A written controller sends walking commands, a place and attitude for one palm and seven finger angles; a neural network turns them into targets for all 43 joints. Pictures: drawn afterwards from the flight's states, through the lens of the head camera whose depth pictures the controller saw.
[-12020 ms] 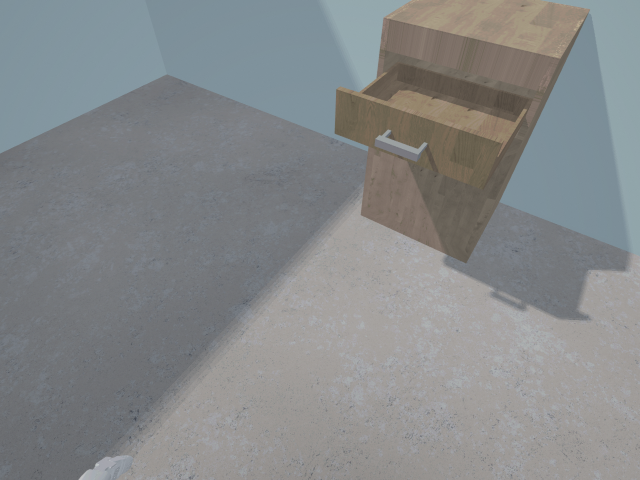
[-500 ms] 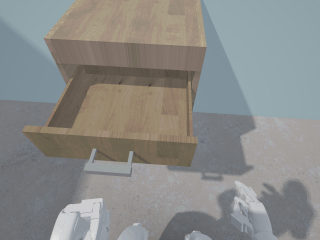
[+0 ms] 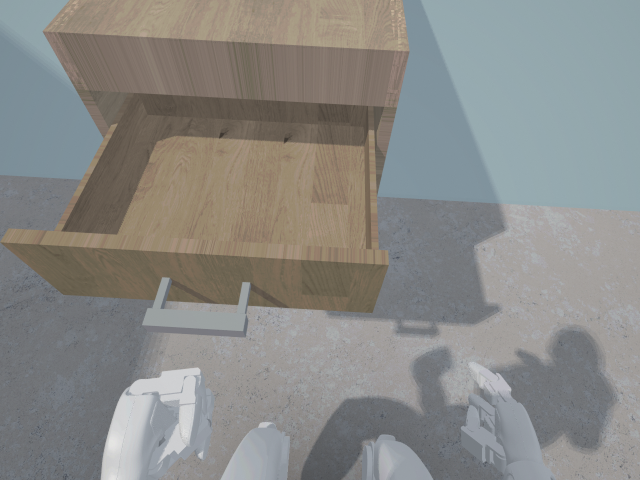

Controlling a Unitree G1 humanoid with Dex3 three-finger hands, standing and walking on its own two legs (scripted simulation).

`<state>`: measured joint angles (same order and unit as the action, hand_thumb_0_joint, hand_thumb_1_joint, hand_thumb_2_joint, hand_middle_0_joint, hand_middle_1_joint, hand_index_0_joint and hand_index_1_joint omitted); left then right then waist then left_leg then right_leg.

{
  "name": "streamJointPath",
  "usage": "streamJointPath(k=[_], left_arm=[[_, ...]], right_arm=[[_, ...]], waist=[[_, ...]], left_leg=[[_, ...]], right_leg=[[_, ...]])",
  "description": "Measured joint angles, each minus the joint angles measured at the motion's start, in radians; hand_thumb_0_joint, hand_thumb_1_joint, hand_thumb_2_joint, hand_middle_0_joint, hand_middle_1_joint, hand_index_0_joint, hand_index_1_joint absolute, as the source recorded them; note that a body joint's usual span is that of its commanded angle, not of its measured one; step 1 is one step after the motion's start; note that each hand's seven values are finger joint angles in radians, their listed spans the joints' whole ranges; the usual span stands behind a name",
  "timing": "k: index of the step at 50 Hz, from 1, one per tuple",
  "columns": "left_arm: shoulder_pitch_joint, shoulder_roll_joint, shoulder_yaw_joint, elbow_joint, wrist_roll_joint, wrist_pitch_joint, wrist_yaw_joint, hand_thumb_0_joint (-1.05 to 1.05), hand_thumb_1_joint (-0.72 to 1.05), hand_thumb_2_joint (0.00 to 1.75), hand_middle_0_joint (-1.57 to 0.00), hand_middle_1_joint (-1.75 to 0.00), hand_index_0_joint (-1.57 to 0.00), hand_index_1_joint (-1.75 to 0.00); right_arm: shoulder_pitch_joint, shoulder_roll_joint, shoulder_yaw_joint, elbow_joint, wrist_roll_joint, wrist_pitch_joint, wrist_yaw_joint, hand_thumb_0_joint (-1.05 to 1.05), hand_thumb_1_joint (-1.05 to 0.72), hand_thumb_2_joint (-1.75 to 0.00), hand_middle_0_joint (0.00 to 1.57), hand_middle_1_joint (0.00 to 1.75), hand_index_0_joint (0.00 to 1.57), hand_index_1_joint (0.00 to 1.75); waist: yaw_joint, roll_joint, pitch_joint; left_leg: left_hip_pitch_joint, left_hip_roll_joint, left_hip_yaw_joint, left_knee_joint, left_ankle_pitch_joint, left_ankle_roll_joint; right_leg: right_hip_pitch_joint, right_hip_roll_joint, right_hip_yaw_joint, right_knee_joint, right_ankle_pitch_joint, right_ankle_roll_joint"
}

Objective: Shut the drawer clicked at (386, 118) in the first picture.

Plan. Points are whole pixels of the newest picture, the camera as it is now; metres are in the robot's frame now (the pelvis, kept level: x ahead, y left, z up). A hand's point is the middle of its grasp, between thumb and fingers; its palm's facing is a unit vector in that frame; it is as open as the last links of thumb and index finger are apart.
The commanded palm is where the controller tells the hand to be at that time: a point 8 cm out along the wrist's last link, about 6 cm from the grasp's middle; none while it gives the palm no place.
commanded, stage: bring the fist close to the handle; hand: left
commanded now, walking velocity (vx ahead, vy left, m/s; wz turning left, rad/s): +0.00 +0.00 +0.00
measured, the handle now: (201, 305) +0.32 +0.17 +0.01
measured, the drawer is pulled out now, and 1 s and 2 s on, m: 0.28 0.28 0.20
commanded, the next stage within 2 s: push the drawer shut in 0.82 s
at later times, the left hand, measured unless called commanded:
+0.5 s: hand (226, 392) +0.22 +0.12 +0.01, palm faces -0.02 -1.00 +0.00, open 3.3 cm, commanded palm +0.19 +0.18 +0.01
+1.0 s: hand (218, 392) +0.22 +0.13 +0.01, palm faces +0.01 -1.00 -0.02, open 3.3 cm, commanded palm +0.20 +0.18 +0.01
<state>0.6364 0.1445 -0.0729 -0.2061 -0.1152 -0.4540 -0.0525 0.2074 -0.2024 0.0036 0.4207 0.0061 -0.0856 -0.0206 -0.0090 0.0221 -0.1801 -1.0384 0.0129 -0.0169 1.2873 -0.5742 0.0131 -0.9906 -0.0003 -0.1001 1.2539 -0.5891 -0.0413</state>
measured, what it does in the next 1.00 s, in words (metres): stands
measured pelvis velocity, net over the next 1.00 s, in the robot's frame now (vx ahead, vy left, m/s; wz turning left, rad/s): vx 0.00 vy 0.00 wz -0.01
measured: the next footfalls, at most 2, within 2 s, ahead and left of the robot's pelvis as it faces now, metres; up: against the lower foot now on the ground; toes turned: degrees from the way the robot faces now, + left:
none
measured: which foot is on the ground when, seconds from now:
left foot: down 0.00-1.00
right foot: down 0.00-1.00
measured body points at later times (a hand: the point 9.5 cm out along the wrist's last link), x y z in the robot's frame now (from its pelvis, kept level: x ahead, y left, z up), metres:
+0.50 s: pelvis +0.00 +0.00 -0.02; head +0.11 +0.01 +0.41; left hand +0.22 +0.18 +0.01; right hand +0.20 -0.22 -0.11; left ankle +0.02 +0.11 -0.62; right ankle +0.01 -0.10 -0.62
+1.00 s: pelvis +0.00 +0.00 -0.02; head +0.10 +0.02 +0.41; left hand +0.21 +0.18 +0.01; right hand +0.20 -0.22 -0.11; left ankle +0.02 +0.11 -0.62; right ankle +0.01 -0.10 -0.62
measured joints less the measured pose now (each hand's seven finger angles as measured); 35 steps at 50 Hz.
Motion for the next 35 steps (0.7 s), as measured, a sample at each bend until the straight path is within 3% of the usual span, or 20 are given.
streamJointPath(k=[6,15,23,28,35], left_arm=[[-0.067,-0.010,0.005,0.031,-0.001,-0.042,0.008,0.01,0.90,0.90,-1.40,-1.60,-1.40,-1.60],[-0.132,-0.002,0.006,0.099,0.013,-0.009,0.016,0.01,0.90,0.89,-1.40,-1.60,-1.40,-1.60],[-0.178,-0.012,0.014,0.133,0.009,-0.066,0.025,0.01,0.91,0.90,-1.40,-1.60,-1.40,-1.60],[-0.194,-0.006,-0.005,0.130,0.017,-0.033,0.009,0.01,0.90,0.90,-1.40,-1.60,-1.40,-1.60],[-0.173,-0.005,0.016,0.095,0.004,-0.029,0.043,0.01,0.90,0.89,-1.40,-1.60,-1.40,-1.60]], right_arm=[[-0.008,-0.010,0.004,0.021,-0.007,-0.011,0.008,0.01,-0.91,-0.89,0.20,0.30,0.20,0.30],[-0.018,-0.006,0.003,0.028,-0.012,0.008,0.011,0.01,-0.91,-0.89,0.20,0.30,0.20,0.30],[-0.036,-0.012,0.006,0.045,-0.020,0.003,0.023,0.01,-0.91,-0.89,0.20,0.30,0.20,0.30],[-0.045,-0.009,0.006,0.036,-0.018,0.018,0.023,0.01,-0.91,-0.89,0.20,0.30,0.20,0.30],[-0.036,-0.005,0.010,0.032,-0.015,0.030,0.024,0.01,-0.91,-0.89,0.20,0.30,0.20,0.30]], waist=[[-0.006,0.001,-0.005],[-0.013,-0.008,-0.010],[-0.012,-0.003,-0.018],[-0.010,-0.006,-0.011],[-0.004,0.002,-0.016]], left_leg=[[-0.049,0.001,-0.005,0.033,-0.010,-0.001],[-0.092,0.003,0.002,0.062,-0.023,0.000],[-0.143,0.000,-0.004,0.096,-0.031,0.002],[-0.161,0.000,0.002,0.112,-0.036,0.004],[-0.146,-0.003,0.000,0.095,-0.029,0.006]], right_leg=[[-0.046,0.000,-0.005,0.030,-0.010,-0.002],[-0.094,0.001,0.002,0.063,-0.022,-0.001],[-0.140,-0.003,-0.004,0.093,-0.031,0.000],[-0.160,-0.003,0.001,0.112,-0.035,0.001],[-0.143,-0.005,0.000,0.093,-0.029,0.004]])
